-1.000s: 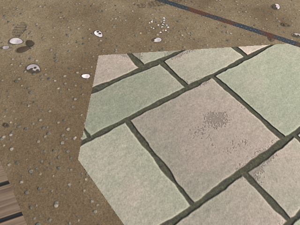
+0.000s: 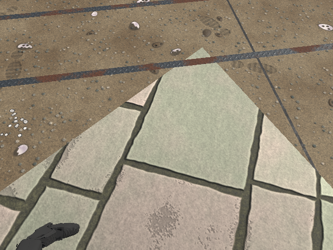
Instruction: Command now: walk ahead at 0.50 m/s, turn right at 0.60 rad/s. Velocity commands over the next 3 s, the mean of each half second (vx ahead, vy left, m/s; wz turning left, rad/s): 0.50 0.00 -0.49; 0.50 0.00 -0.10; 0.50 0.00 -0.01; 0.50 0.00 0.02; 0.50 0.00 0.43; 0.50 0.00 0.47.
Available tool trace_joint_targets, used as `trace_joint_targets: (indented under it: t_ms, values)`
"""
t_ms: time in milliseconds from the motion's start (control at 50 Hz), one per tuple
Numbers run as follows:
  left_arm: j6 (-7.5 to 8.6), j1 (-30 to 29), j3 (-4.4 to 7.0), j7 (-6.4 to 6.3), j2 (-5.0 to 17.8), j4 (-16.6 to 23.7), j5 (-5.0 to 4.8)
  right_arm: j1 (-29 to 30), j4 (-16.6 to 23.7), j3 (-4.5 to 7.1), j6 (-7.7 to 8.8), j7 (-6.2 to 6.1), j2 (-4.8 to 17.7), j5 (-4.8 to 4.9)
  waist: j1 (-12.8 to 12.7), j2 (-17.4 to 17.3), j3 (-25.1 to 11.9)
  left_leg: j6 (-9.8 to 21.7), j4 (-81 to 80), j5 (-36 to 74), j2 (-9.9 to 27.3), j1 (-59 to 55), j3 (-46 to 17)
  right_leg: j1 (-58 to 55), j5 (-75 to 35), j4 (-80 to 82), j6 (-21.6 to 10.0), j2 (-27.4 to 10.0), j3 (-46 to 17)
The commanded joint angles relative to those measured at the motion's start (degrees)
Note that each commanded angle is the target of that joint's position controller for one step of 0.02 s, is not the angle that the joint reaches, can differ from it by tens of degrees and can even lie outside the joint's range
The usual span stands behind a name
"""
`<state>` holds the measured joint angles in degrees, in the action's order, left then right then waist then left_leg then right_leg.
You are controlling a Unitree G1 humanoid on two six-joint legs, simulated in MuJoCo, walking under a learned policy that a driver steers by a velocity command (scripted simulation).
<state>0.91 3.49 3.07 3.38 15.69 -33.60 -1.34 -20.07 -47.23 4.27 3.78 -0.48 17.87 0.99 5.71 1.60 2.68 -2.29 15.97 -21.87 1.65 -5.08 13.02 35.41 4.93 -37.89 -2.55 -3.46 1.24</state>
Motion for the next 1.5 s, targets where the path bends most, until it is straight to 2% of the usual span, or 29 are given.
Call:
trace_joint_targets:
  t_ms: [20, 40, 60, 80, 100, 120, 160, 240, 340, 480, 540, 560, 580, 600, 620, 660, 740, 840, 980, 1020, 1040, 1060, 1080, 1100, 1120, 1180, 1260, 1380, 1500]
  values:
    - [0.43, 3.12, 3.01, 0.15, 7.28, 3.93, 0.29, 2.27, 3.02, 3.24, -0.37, -0.61, 12.67, 1.0, -6.91, -7.61, -3.72, 7.82, 11.08, 60.13, 13.85, 0.61, -2.36, -11.25, 6.2, 2.38, -4.07, 5.66, 5.22]
    - [0.13, 12.83, 4.75, -0.46, 10.05, 1.36, 0.11, 2.91, 3.31, 2.93, -0.59, -0.83, 11.98, 1.18, -12.25, -6.29, -8.69, 6.17, 23.04, 60.35, 11.99, 5.75, -0.69, -25.21, 2.35, 5.93, -6.35, 7.95, 5.36]
    - [-0.52, 21.93, 6.42, -1.7, 14.27, -0.72, -0.23, 1.76, 4.43, 1.67, -0.25, -0.95, 8.83, -0.44, -15.54, 0.13, -13.79, 3.7, 40.87, 38.51, 9.54, 20.99, -1.04, -43.27, 1.65, 6.27, -9.66, 1.37, -6.25]
    - [0.29, 18.54, 6.59, -1.89, 20.4, 0.39, -0.38, -3.03, 8.19, -0.94, 1.28, -0.19, 0.96, -2.4, -7.35, 14.27, -19.43, 0.61, 60.05, -12.65, -2.62, 44.84, -7.97, -58.41, 12.56, 13.13, -20.53, -13.23, -41.02]
    - [1.17, 20.69, 5.36, -1.58, 15.38, 1.51, -0.13, 3.56, 8.91, -0.11, 3.28, 0.58, 6.68, -0.16, -12.78, 7.85, -24.41, 1.24, 65.16, -11.58, -1.98, 50.74, -19.06, -59.56, 20.15, 20.6, -21.39, -15.39, -49.22]
    - [2.0, 18.62, 4.4, -1.46, 12.42, 0.49, 0.2, 8.19, 10.47, 0.35, 4.19, 0.91, 8.55, 1.58, -12.64, 5.46, -15.33, 2.2, 63.18, -5.52, 0.48, 54.55, -18.45, -53.35, 16.21, 21.49, -18.57, -13.74, -40.76]
    - [2.41, 11.57, 3.34, -1.65, 9.48, 1.09, 0.33, 8.51, 9.5, 0.27, 4.62, 0.19, 7.87, -0.89, -7.52, -0.69, -7.54, 2.07, 53.14, 2.06, 4.41, 47.65, -18.17, -36.88, 3.13, 21.56, -15.0, -8.71, -28.66]
    - [2.87, 9.42, 2.91, -2.7, 8.86, 0.74, 0.87, 7.2, 9.05, 0.16, 2.33, 0.31, 6.11, -2.09, -4.25, 0.39, -5.09, -0.76, 44.51, 6.5, 4.89, 40.63, -16.87, -24.48, -10.45, 24.54, -15.28, -5.55, -21.1]
    - [2.55, 13.44, 2.78, -4.0, 9.34, -2.46, 0.47, 17.12, 10.77, -1.64, 2.33, 1.15, 2.04, -1.86, -8.37, 2.03, -2.67, -1.89, 22.93, 26.79, 1.98, 36.06, -14.9, -20.08, -6.65, 24.41, -10.86, -1.0, -13.39]
    - [1.94, 19.21, 2.84, -4.0, 10.07, -6.91, 0.3, 22.31, 12.88, -0.72, 3.33, 2.62, 4.9, -0.81, -10.07, 3.88, -0.3, 2.69, 12.84, 22.12, 0.35, 36.23, -15.81, -32.06, -6.05, 18.89, -9.22, -7.39, -20.2]
    - [1.4, 17.35, 2.15, -3.93, 8.46, -6.66, 0.69, 9.27, 10.02, 1.14, 3.77, 2.05, 8.12, -1.44, -3.05, 3.38, -8.47, 7.64, 10.94, 21.6, 0.37, 16.59, -14.6, -31.02, -22.92, 3.32, -5.95, -2.84, -16.59]
    - [1.64, 19.32, 1.09, -4.04, 5.95, -5.49, 1.75, 0.16, 9.23, 2.04, 3.77, 1.86, 11.8, -2.11, -0.62, -3.65, -17.89, 12.78, 13.82, 23.47, 10.49, -1.45, -26.76, -19.59, -10.48, -13.74, -3.28, 2.11, -13.03]
    - [2.42, 26.21, 0.1, -3.96, 2.64, -5.91, 0.3, -4.46, 6.53, 2.8, 3.05, 2.45, 13.34, -1.54, -2.5, -20.56, -23.36, 20.49, 6.03, 8.4, 20.21, -16.1, -52.04, -0.52, 25.44, -31.3, 0.8, 10.01, -9.01]
    - [2.79, 22.61, 0.88, -3.85, 7.76, -6.21, -0.37, -4.54, 6.62, 1.42, 2.83, 2.61, 8.1, 0.13, -0.59, -13.68, -18.71, 18.67, 2.08, -4.24, 19.71, -14.47, -55.57, 6.58, 27.28, -36.72, 0.73, 6.94, -12.89]
    - [2.96, 15.84, 1.46, -3.69, 9.68, -4.73, -0.74, -0.47, 7.11, 0.77, 2.46, 2.27, 6.17, 0.04, -0.26, -8.48, -10.55, 16.46, 0.88, -3.61, 17.99, -7.07, -47.29, 9.2, 22.13, -37.03, 0.68, 4.24, -10.72]
    - [3.39, 10.56, 1.36, -3.6, 8.21, -3.37, 0.69, 4.58, 7.69, 0.02, 1.98, 2.07, 4.74, -1.27, -2.83, -3.54, -3.22, 15.49, -1.83, 8.23, 13.75, 5.66, -37.49, 6.7, 14.93, -31.12, 0.95, 0.03, -7.6]
    - [2.73, 12.47, 0.75, -3.37, 4.59, -4.01, 0.89, 5.1, 6.59, -0.28, 2.57, 1.88, 4.41, -0.89, -5.61, -7.01, -3.18, 16.07, -5.79, 20.37, 10.63, 12.21, -28.44, 1.58, 11.77, -22.41, 2.46, -2.35, -5.39]
    - [3.36, 3.28, -0.37, -2.89, 2.55, -1.96, 1.17, 2.74, 4.58, 0.44, 1.81, 1.15, 7.3, -0.3, -2.98, -5.52, -1.25, 14.63, -7.96, 24.53, 8.54, 13.18, -20.61, 0.23, -3.26, -4.01, 3.7, -2.02, -3.39]
    - [4.29, -5.11, 0.02, -1.18, 4.18, 0.76, 0.34, -2.47, 0.95, 0.97, 0.12, 0.71, 9.0, 0.55, -1.43, -6.1, 0.69, 12.46, -4.16, 25.77, 12.38, 5.57, -20.61, -2.74, -4.18, 7.8, 1.14, 0.45, -2.81]
    - [4.47, -0.89, 0.85, -1.11, 5.87, -0.22, 0.59, -1.29, 0.76, 1.25, -0.49, 0.38, 9.91, 0.59, -4.66, -6.62, -1.75, 11.04, 1.49, 36.21, 12.16, 3.99, -19.58, -9.78, -1.12, 10.03, -0.72, 2.17, -1.15]
    - [4.43, 6.04, 2.03, -1.45, 7.85, -2.38, 0.87, -0.87, 0.81, 0.95, -0.75, 0.24, 9.22, 0.53, -8.24, -5.75, -6.15, 9.7, 9.79, 43.46, 9.67, 5.53, -17.29, -19.88, -1.42, 11.38, -2.31, 3.58, 0.29]
    - [4.28, 15.78, 3.25, -2.02, 10.99, -4.57, 1.26, -0.7, 1.78, -0.11, -0.71, 0.08, 6.9, -0.37, -12.35, -3.36, -13.68, 7.67, 23.35, 37.55, 6.92, 13.48, -15.02, -35.49, -2.55, 9.1, -5.17, -1.62, -4.76]
    - [3.83, 21.56, 4.62, -2.34, 17.16, -5.52, 2.0, -6.73, 3.59, -2.09, 0.31, 0.34, 1.02, -0.98, -11.09, 10.17, -22.1, 3.2, 46.07, 12.17, -2.13, 36.48, -11.6, -57.38, 5.08, 11.03, -14.08, -16.19, -29.65]
    - [3.57, 23.14, 3.58, -2.18, 13.15, -6.02, 1.03, -5.78, 2.8, -1.82, 1.46, 0.64, 2.98, -0.39, -12.22, 12.84, -24.83, 3.19, 54.44, -11.32, -3.77, 45.02, -18.86, -58.49, 13.86, 19.03, -16.28, -18.73, -43.47]
    - [3.6, 19.14, 2.47, -2.18, 10.43, -5.88, 0.72, -0.92, 4.12, -0.51, 2.11, 1.09, 7.46, 1.05, -11.84, 8.37, -15.39, 3.87, 57.63, -8.27, -0.31, 50.07, -19.48, -51.5, 17.45, 20.47, -13.58, -16.9, -36.34]
    - [3.95, 10.11, 0.97, -1.85, 6.14, -5.16, 1.69, 3.94, 4.94, -0.22, 1.65, 0.9, 6.26, -0.28, -6.81, 3.26, -4.34, 3.46, 49.57, 4.0, 5.75, 44.51, -17.26, -31.18, 5.64, 25.43, -10.65, -10.36, -20.88]
    - [5.24, 9.63, 1.44, -1.96, 7.23, -7.03, 1.45, 3.64, 4.67, -0.68, -0.16, 0.55, 3.39, -0.74, -4.53, 2.9, -2.78, 1.22, 43.51, 10.63, 6.51, 41.7, -16.46, -24.7, -4.05, 29.89, -11.9, -8.52, -13.27]
    - [4.57, 14.83, 1.79, -3.11, 9.36, -10.73, 0.8, 15.73, 7.74, -1.62, 0.77, 1.36, 1.07, -0.69, -8.55, 1.16, 0.02, 0.89, 22.42, 27.44, 4.54, 41.22, -14.49, -27.02, -6.58, 30.88, -9.42, -6.33, -6.34]
    - [2.8, 19.92, 2.17, -3.61, 10.53, -14.74, 0.21, 23.08, 11.02, -1.64, 1.6, 3.19, 2.02, -0.14, -10.11, 1.39, 1.6, 3.66, 13.88, 22.82, 2.58, 42.76, -14.47, -38.02, -9.95, 25.94, -8.3, -10.83, -7.69]
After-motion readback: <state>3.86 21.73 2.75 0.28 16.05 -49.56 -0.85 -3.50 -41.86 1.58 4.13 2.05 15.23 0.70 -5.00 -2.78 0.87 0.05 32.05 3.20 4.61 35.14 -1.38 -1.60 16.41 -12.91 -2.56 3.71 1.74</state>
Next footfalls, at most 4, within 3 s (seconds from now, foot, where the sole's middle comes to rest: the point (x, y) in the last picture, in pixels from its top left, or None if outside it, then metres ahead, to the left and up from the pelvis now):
0.06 right None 0.20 -0.11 -0.77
0.54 left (150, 232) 0.52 0.05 -0.77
1.06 right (218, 178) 0.73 -0.26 -0.77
1.58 left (175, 119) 1.08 -0.12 -0.77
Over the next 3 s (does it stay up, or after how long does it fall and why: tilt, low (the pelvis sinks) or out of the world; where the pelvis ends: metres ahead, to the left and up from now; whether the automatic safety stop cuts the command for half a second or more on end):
stays up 1.61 -0.25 0.02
